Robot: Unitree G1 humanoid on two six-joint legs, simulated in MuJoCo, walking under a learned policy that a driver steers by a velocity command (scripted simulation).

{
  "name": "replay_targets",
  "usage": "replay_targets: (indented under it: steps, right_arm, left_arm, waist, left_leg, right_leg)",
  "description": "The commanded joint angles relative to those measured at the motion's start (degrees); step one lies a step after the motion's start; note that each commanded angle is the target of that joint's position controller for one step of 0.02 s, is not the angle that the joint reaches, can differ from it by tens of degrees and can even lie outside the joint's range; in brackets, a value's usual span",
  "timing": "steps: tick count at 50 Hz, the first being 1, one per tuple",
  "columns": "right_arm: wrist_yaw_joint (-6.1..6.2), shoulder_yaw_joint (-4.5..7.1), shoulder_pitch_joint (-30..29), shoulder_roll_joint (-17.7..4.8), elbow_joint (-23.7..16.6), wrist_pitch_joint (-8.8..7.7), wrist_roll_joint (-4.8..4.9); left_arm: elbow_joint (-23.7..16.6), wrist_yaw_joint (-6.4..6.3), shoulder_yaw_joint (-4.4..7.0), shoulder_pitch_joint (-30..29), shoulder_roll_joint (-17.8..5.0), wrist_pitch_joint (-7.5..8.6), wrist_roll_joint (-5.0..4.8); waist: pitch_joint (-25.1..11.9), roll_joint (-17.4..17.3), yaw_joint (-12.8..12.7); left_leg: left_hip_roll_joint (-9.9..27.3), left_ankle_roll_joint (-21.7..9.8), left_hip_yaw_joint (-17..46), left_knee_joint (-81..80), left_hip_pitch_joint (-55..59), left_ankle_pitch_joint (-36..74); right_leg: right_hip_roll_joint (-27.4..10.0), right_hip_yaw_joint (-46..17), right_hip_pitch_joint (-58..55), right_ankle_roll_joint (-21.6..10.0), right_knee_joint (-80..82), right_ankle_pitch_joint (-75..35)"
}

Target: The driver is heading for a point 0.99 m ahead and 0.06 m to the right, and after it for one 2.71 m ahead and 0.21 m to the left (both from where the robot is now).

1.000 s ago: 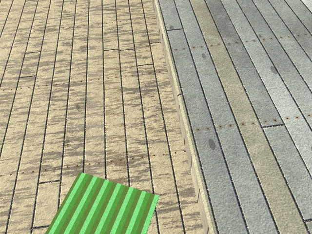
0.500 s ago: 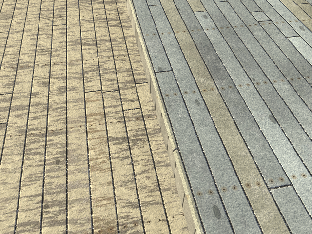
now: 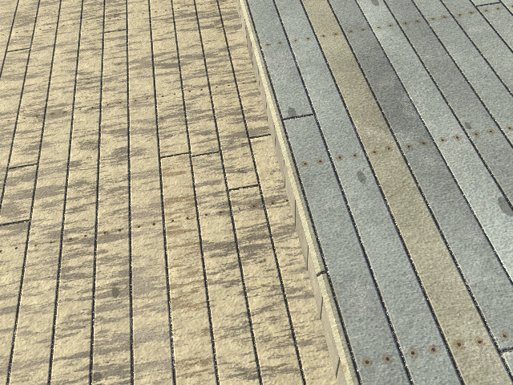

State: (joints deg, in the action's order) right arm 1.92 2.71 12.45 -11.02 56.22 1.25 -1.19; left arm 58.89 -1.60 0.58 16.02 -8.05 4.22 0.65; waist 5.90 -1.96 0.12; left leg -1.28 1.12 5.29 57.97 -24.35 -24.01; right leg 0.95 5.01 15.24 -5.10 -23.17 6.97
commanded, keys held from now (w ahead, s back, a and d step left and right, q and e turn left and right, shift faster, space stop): s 0.06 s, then w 0.94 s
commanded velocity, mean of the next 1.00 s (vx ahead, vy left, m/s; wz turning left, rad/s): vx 0.32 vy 0.00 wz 0.00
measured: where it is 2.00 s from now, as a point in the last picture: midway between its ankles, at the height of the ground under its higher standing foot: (240, 269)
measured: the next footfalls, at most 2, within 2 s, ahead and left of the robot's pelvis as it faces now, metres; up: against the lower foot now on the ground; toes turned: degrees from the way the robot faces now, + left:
left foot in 0.22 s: -0.01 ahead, +0.15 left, +0.00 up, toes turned +0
right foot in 0.66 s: +0.20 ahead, -0.04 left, +0.00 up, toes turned -4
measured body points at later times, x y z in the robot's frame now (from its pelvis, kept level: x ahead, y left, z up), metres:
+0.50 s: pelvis +0.04 +0.06 +0.01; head +0.04 +0.07 +0.46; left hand +0.13 +0.30 -0.14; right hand -0.07 -0.16 -0.14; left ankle -0.05 +0.15 -0.74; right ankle +0.09 -0.06 -0.69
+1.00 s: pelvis +0.25 +0.04 +0.00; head +0.27 +0.02 +0.45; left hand +0.16 +0.27 -0.13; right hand +0.38 -0.19 -0.14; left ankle +0.40 +0.19 -0.66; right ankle +0.16 -0.04 -0.74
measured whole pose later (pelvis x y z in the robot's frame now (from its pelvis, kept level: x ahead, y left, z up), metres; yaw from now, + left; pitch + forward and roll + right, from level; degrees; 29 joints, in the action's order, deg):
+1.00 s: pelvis +0.25 +0.04 +0.00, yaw +0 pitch +1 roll -1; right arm -2.6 3.2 7.2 -11.9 51.5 -1.3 -2.1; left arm 60.8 -0.3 2.5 28.6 -8.1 5.3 0.7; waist 1.7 -3.0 -1.8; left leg 6.4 -2.1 -1.7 53.4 -42.4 -2.7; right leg 3.0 4.3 -1.5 -3.5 -12.3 14.8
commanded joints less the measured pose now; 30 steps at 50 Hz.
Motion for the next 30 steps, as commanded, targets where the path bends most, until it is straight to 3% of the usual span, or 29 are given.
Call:
replay_targets:
  steps: [1,3,5,6,7,8,9,10,11,12,13,14,15,17,19,21,26,29,30]
  right_arm:
    - [0.7,0.74,10.2,-2.4,0.6,2.21,0.06]
    - [0.84,0.78,7.3,-2.9,-0.9,2.74,0.03]
    - [0.5,0.1,8.7,-1.4,0.4,3.03,-0.05]
    - [0.31,-0.29,8.9,-0.6,1.0,3.1,-0.42]
    - [0.06,-0.36,9.0,-1.0,1.0,2.88,-0.83]
    - [-0.16,-0.31,9.7,-1.7,1.1,2.44,-1.08]
    - [-0.37,-0.5,11.1,-1.3,1.8,1.57,-0.68]
    - [-0.49,-0.82,13.1,-0.6,2.8,0.76,-0.51]
    - [-0.4,-1.25,15.0,0.0,3.6,-0.23,-0.64]
    - [-0.15,-1.35,19.2,-1.8,4.7,-1.34,-1.22]
    - [-0.22,0.74,19.5,-9.7,4.8,-1.63,0.59]
    - [0.08,0.14,14.9,-7.3,3.9,-2.02,0.43]
    - [-0.08,-0.19,11.3,-6.3,2.9,-2.78,0.66]
    - [-0.4,0.04,10.8,-5.8,2.4,-4.1,0.42]
    - [-0.63,-0.22,13.7,-3.9,3.4,-5.16,0.36]
    - [-0.6,-0.33,16.8,-3.1,4.3,-5.67,0.24]
    - [-0.09,-0.13,20.9,-4.3,5.2,-6.19,-0.21]
    - [-0.08,0.2,21.1,-5.5,5.5,-6.26,-0.28]
    - [-0.2,0.39,19.5,-5.9,5.1,-6.28,0.09]
  left_arm:
    - [-3.8,-0.23,1.71,-0.4,-9.1,-0.3,0.2]
    - [-4.6,-0.4,2.29,0.2,-10.1,-1.86,0.34]
    - [-4.4,-0.46,1.51,0.5,-6.9,-2.83,0.87]
    - [-4.0,-0.37,1.51,0.7,-6.7,-3.4,1.06]
    - [-3.6,-0.25,1.98,1.0,-8.0,-4.08,1.13]
    - [-3.3,-0.22,2.61,1.4,-9.6,-4.77,0.88]
    - [-3.3,-0.35,3.36,1.2,-11.3,-5.48,0.05]
    - [-3.3,-0.49,3.78,1.0,-11.3,-6.03,-0.52]
    - [-3.6,-0.49,3.82,0.4,-9.6,-6.33,-0.55]
    - [-4.3,-0.2,3.03,0.5,-4.4,-6.26,-0.66]
    - [-7.4,-0.09,3.1,-5.0,-4.9,-5.7,-0.73]
    - [-8.6,0.66,3.6,-8.6,-7.6,-4.83,0.12]
    - [-7.6,1.64,3.91,-6.6,-7.4,-4.19,0.14]
    - [-5.4,2.68,4.57,-3.6,-7.8,-3.66,1.17]
    - [-5.3,3.02,4.54,-4.3,-6.5,-3.39,1.22]
    - [-6.5,2.88,4.2,-7.9,-5.5,-3.21,0.91]
    - [-9.6,2.61,3.27,-15.5,-4.9,-2.39,0.63]
    - [-10.4,2.54,3.14,-15.1,-5.5,-1.7,0.38]
    - [-9.6,2.21,3.46,-11.4,-6.4,-1.53,-0.15]
  waist:
    - [-10.8,9.4,3.1]
    - [-11.1,10.9,1.9]
    - [-12.0,10.2,1.4]
    - [-10.4,11.6,0.6]
    - [-8.6,13.6,0.3]
    - [-7.2,13.5,0.5]
    - [-5.7,12.2,1.6]
    - [-3.3,9.0,2.3]
    - [-0.2,3.7,2.9]
    - [-1.3,-9.8,3.1]
    - [6.0,-16.5,4.4]
    - [11.0,-8.3,2.0]
    - [9.4,-6.5,-0.4]
    - [4.8,-4.8,-1.2]
    - [2.0,-4.3,-0.4]
    - [2.2,-4.6,1.2]
    - [1.6,-5.2,4.6]
    - [1.3,-5.5,3.9]
    - [0.7,-5.4,2.2]
  left_leg:
    - [-0.3,0.6,-3.2,-0.8,7.2,0.7]
    - [0.2,0.5,-3.9,-1.9,5.6,0.2]
    - [2.6,0.1,-4.1,-9.6,10.3,1.6]
    - [2.5,-0.1,-5.3,-13.9,11.8,1.2]
    - [1.3,-0.5,-7.1,-16.8,12.3,-0.9]
    - [0.2,-1.1,-9.0,-19.7,13.4,-2.7]
    - [-0.7,-2.0,-11.0,-25.3,16.3,-1.4]
    - [-1.2,-3.7,-11.4,-31.4,19.0,-0.3]
    - [1.2,-5.6,-6.5,-39.4,20.1,-4.1]
    - [12.9,-8.1,11.3,-48.2,24.2,-16.5]
    - [21.7,-12.5,26.8,-58.2,14.8,-29.5]
    - [20.5,-12.5,25.5,-60.0,9.0,-26.5]
    - [17.6,-11.2,19.8,-58.7,9.1,-19.4]
    - [13.4,-10.5,11.2,-56.2,14.4,-7.0]
    - [12.0,-10.8,7.9,-54.7,18.4,-1.3]
    - [12.2,-11.8,7.0,-54.2,21.6,2.3]
    - [13.7,-14.2,5.9,-51.4,26.3,13.2]
    - [14.8,-14.4,5.3,-47.7,27.0,23.6]
    - [14.8,-14.0,4.8,-45.3,25.3,28.8]
  right_leg:
    - [-14.6,-6.3,-1.9,-7.6,1.4,-50.7]
    - [-14.8,-7.5,-2.5,-8.1,1.9,-42.2]
    - [-14.0,-8.9,1.4,-6.8,6.5,-8.9]
    - [-13.1,-10.7,3.7,-5.8,9.2,9.9]
    - [-13.1,-13.4,5.1,-5.1,11.0,22.4]
    - [-13.7,-15.3,6.4,-4.7,11.8,29.8]
    - [-13.4,-15.6,8.6,-3.8,11.8,35.1]
    - [-12.6,-15.2,11.4,-2.4,10.3,37.8]
    - [-10.2,-12.7,14.5,-0.7,3.8,36.7]
    - [-3.6,-4.7,21.5,1.8,-16.2,31.2]
    - [2.3,0.7,28.2,3.3,-22.4,22.5]
    - [-2.0,-4.1,25.6,3.2,-26.9,14.6]
    - [-2.1,-4.5,23.6,3.3,-27.6,10.5]
    - [-1.9,-2.9,21.9,3.4,-31.2,7.3]
    - [-2.0,-2.0,22.2,3.6,-32.0,5.9]
    - [-2.6,-1.4,24.4,4.2,-29.0,5.0]
    - [-2.5,-0.2,21.5,4.6,-17.1,7.7]
    - [-1.6,0.7,16.6,2.7,-12.2,11.2]
    - [-0.4,1.0,11.4,2.1,-9.6,12.9]
Keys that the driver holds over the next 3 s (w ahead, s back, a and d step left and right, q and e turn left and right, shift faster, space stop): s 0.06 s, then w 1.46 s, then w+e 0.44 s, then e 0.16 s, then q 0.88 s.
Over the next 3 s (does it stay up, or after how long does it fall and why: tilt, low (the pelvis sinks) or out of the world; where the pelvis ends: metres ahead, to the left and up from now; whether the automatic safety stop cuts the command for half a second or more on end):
stays up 0.98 0.06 0.00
